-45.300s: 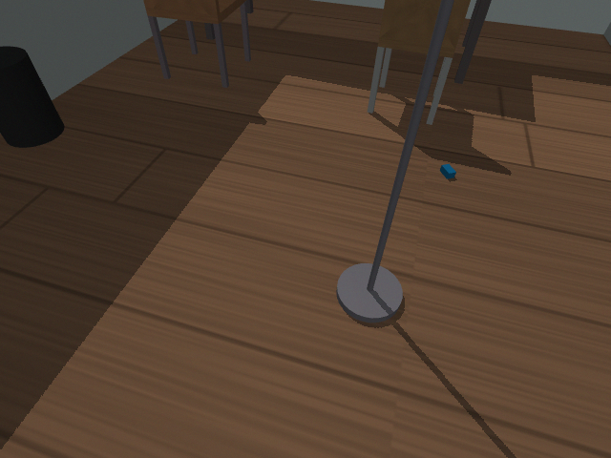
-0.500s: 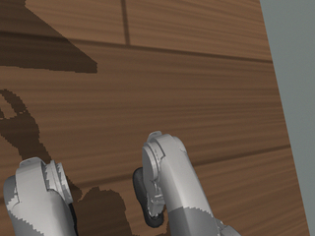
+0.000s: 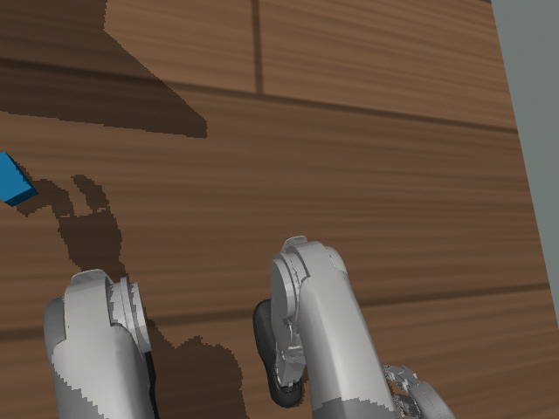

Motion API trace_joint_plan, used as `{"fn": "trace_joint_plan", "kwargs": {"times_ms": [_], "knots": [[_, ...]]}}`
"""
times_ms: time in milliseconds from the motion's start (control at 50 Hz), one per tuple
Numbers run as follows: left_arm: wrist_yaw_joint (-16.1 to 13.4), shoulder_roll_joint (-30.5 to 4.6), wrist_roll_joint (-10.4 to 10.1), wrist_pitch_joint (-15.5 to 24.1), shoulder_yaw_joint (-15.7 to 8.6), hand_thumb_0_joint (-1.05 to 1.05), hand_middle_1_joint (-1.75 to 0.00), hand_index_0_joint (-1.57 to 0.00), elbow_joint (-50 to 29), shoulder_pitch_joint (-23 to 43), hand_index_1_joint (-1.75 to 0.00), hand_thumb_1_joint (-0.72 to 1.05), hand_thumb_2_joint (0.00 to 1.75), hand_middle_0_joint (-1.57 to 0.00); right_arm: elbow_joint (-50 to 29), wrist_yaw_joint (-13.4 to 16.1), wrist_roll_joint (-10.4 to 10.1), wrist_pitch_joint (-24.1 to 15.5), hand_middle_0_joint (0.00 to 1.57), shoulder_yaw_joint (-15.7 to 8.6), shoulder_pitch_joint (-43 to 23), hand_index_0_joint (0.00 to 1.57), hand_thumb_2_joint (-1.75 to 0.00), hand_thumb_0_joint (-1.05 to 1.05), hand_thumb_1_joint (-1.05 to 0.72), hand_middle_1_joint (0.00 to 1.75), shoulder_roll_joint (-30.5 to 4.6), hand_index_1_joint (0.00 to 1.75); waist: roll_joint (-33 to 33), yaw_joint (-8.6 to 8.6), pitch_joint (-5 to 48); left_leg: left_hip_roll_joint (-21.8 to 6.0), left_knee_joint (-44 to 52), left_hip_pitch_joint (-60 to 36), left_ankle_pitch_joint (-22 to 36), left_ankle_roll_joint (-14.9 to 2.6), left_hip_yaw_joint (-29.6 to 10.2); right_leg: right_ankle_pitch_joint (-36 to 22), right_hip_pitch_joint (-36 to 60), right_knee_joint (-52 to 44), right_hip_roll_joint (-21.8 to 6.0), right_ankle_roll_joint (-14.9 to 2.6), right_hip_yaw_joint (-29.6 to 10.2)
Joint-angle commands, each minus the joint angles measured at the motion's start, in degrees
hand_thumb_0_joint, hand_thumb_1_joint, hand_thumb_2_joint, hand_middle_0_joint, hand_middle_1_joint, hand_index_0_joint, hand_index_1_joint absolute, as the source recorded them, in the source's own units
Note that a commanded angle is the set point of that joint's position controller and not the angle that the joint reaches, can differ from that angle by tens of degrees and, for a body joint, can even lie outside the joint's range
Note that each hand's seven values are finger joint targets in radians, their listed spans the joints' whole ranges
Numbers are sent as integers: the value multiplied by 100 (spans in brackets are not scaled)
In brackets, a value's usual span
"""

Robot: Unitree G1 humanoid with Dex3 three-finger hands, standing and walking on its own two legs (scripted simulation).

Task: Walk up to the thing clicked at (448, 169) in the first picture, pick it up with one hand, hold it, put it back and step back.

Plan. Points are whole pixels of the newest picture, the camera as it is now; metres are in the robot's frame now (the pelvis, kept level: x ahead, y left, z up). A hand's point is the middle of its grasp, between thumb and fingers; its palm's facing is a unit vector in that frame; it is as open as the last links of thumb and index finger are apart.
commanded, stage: home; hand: left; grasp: from above
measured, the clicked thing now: (8, 179) +0.49 +0.34 -0.31
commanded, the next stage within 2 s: none
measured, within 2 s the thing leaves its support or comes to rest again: neither
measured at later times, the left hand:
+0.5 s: hand out of the picture +0.39 +0.31 -0.04, palm faces -0.29 -0.43 -0.85, open 10.2 cm
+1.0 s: hand out of the picture +0.26 +0.24 +0.17, palm faces +0.08 -0.92 -0.37, open 7.4 cm
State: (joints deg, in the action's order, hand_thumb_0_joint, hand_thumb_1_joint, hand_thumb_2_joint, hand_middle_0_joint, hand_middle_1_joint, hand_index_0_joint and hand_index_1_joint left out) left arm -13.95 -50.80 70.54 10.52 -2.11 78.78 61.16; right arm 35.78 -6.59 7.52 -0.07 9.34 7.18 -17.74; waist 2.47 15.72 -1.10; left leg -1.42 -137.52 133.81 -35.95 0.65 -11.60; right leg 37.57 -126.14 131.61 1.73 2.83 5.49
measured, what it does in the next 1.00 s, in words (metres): rises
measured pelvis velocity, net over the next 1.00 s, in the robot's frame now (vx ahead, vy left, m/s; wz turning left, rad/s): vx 0.04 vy -0.01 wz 0.16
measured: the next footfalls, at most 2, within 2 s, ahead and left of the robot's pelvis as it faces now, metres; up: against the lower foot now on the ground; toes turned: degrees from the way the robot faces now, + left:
none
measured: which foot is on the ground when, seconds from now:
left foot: down 0.00-1.00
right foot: down 0.00-1.00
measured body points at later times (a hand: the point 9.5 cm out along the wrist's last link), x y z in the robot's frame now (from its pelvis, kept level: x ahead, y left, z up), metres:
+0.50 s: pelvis +0.00 +0.00 +0.07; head +0.20 +0.06 +0.47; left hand +0.41 +0.33 +0.00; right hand +0.14 -0.26 -0.05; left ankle +0.08 +0.13 -0.30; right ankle +0.11 -0.13 -0.30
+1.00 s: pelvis +0.04 -0.01 +0.26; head +0.16 +0.04 +0.69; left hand +0.26 +0.29 +0.19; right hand +0.27 -0.21 +0.17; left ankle +0.08 +0.13 -0.30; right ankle +0.11 -0.13 -0.30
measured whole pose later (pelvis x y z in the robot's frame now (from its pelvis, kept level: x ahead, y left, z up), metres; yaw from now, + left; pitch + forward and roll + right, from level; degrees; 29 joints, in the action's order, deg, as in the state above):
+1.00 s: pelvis +0.04 -0.01 +0.26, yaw +9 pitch +25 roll -4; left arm -2.9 -18.7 4.6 -18.2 -3.3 8.8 -5.2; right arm 31.2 3.3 -2.4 -5.0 1.4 6.1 -12.1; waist -2.0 3.5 10.5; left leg -2.7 -89.3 81.1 -33.4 1.4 -4.9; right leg 35.0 -76.6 86.7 -0.6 1.1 3.2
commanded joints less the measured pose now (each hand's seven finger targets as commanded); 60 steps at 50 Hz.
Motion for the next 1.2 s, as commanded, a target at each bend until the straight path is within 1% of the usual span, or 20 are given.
{"fn": "trace_joint_plan", "kwargs": {"times_ms": [0, 60, 100, 140, 220, 320, 400, 460, 500, 580, 620, 660, 700, 760, 820, 840, 880, 940, 1060, 1180], "knots": [[-173, -1587, -96, -205, -400, 0, -89, -17, -796, 1290, -89, -40, 92, -17, -63, 78, 10, 86, 20, -483, 1177, 20, -90, 0, -89, 30, -1479, 30, -2457, -135, 4176, -20, 1459, -3301, 949, -114, 678, -1244, 1751, -1111, 216, -471, 539], [-45, -1669, -212, -159, -598, 0, -86, -20, -1355, 1023, -86, -35, 88, -20, -102, 76, -4, 122, 20, -560, 1213, 20, -89, 0, -89, 30, -1489, 30, -2427, -235, 4431, 24, 1447, -3251, 954, -126, 722, -1217, 1922, -1155, 194, -465, 530], [16, -1443, -311, -102, -570, 0, -70, -20, -1583, 867, -70, -28, 82, -23, -80, 69, -35, 131, 20, -621, 1273, 20, -90, 0, -89, 30, -1463, 30, -2427, -208, 4363, 33, 1505, -3311, 874, -106, 696, -1119, 1763, -1169, 185, -476, 552], [28, -1438, -503, -48, -736, 0, -54, -18, -1990, 757, -54, -22, 72, -20, -62, 72, -69, 114, 20, -733, 1340, 20, -90, 0, -89, 30, -1478, 30, -2354, -311, 4399, 47, 1535, -3334, 727, -123, 728, -965, 1777, -1304, 170, -487, 511], [26, -1248, -918, -76, -924, 0, -43, -18, -3055, 234, -44, 2, 72, -19, -144, 58, -181, 57, 20, -1016, 1451, 20, -90, 0, -89, 30, -1404, 30, -2406, -577, 5246, 46, 1731, -3843, 894, -126, 832, -1114, 2217, -1531, 122, -484, 374], [189, -628, -1798, -448, -964, 0, -32, -17, -4066, -494, -32, 42, 74, -18, -122, 88, -436, 44, 20, -1325, 1454, 20, -90, 0, -90, 30, -1142, 30, -2321, -926, 5732, 44, 2369, -4268, 831, -183, 918, -1140, 2619, -2031, 97, -455, 171], [584, 391, -2660, -882, -549, 0, -27, -18, -4159, -1638, -27, 66, 77, -18, -147, 162, -586, 47, 20, -1381, 1204, 20, -90, 0, -90, 30, -1006, 30, -1442, -829, 4486, 42, 2895, -3763, 132, -286, 824, -640, 2640, -2614, 115, -442, 109], [926, 493, -3268, -1147, -542, 0, -30, -20, -5045, -2221, -30, 90, 90, -20, -344, 234, -698, 38, 20, -1440, 905, 20, -90, 0, -90, 30, -979, 30, -1286, -1032, 4509, -10, 3388, -4174, -65, -295, 704, -523, 3022, -2941, 104, -427, 64], [1114, 921, -3682, -1295, -331, 0, -30, -20, -5395, -2631, -30, 90, 90, -20, -474, 276, -758, 16, 20, -1435, 649, 20, -90, 0, -90, 30, -905, 30, -1149, -979, 4110, -52, 3696, -4278, -246, -295, 628, -467, 3107, -3133, 89, -412, 48], [1166, 1023, -4238, -1446, -529, 0, -30, -20, -6324, -3079, -30, 90, 90, -20, -630, 439, -858, -107, 20, -1405, 407, 20, -90, 0, -90, 30, -829, 30, -1237, -1085, 4249, -62, 4225, -5049, -52, -236, 533, -665, 3535, -3482, 33, -419, -10], [1170, 1333, -4516, -1547, -432, 0, -30, -20, -6508, -3395, -30, 90, 90, -20, -738, 513, -891, -191, 20, -1379, 285, 20, -90, 0, -90, 30, -751, 30, -1236, -1040, 3993, -61, 4490, -5247, -143, -217, 545, -576, 3676, -3732, 14, -418, -48], [1102, 1338, -4772, -1657, -610, 0, -30, -20, -6798, -3753, -30, 90, 90, -20, -801, 608, -919, -290, 20, -1374, 170, 20, -90, 0, -90, 30, -711, 30, -1230, -1162, 4070, -55, 4737, -5623, -149, -196, 579, -532, 3979, -4013, 2, -420, -104], [1094, 1669, -5058, -1786, -431, 0, -30, -20, -7171, -4088, -30, 90, 90, -20, -897, 690, -937, -382, 20, -1353, 96, 20, -90, 0, -90, 30, -640, 30, -1281, -1101, 4061, -30, 4965, -5899, -43, -178, 630, -569, 4278, -4308, -23, -419, -165], [1051, 1775, -5518, -2064, -552, 0, -30, -20, -7352, -4723, -30, 90, 90, -20, -929, 808, -958, -474, 20, -1341, 33, 20, -90, 0, -90, 30, -586, 30, -1098, -1137, 4011, -1, 5247, -6331, 274, -173, 701, -753, 4813, -4766, -55, -402, -252], [1060, 2070, -6033, -2295, -435, 0, -30, -20, -7701, -5169, -30, 90, 90, -20, -1030, 909, -966, -584, 20, -1305, -56, 20, -90, 0, -90, 30, -534, 30, -1084, -1083, 3733, -32, 5726, -6737, 142, -162, 598, -649, 5130, -5137, -66, -381, -260], [1016, 2005, -6201, -2359, -578, 0, -30, -20, -7882, -5332, -30, 90, 90, -20, -1088, 953, -978, -621, 20, -1295, -80, 20, -90, 0, -90, 30, -492, 30, -1044, -1141, 3701, -14, 5838, -6837, 47, -174, 636, -561, 5349, -5369, -61, -375, -297], [997, 2144, -6443, -2498, -574, 0, -30, -20, -8046, -5708, -30, 90, 90, -20, -1120, 1008, -985, -681, 20, -1240, -43, 20, -90, 0, -90, 30, -423, 30, -951, -1128, 3684, -12, 6101, -7137, 250, -175, 649, -711, 5793, -5658, -66, -369, -316], [943, 2427, -6725, -2728, -492, 0, -30, -20, -8194, -6240, -30, 90, 90, -20, -1125, 1145, -1002, -769, 20, -1156, 92, 20, -90, 0, -90, 30, -305, 30, -796, -1053, 3415, 19, 6449, -7480, 698, -182, 736, -1076, 6438, -6168, -60, -353, -356], [870, 2799, -7195, -3071, -592, 0, -30, -20, -8533, -7055, -30, 90, 90, -20, -1142, 1487, -1009, -1008, 20, -1002, 351, 20, -90, 0, -90, 30, -191, 30, -816, -1153, 2917, 23, 7294, -8420, 1283, -138, 730, -1532, 7384, -6983, -73, -346, -332], [927, 3126, -7438, -3284, -506, 0, -30, -20, -8990, -7967, -30, 90, 90, -20, -1259, 1715, -958, -1216, 20, -958, 641, 20, -90, 0, -90, 30, -126, 30, -752, -1154, 2457, 82, 8018, -9224, 1896, -126, 885, -2120, 8357, -7833, -47, -306, -260]]}}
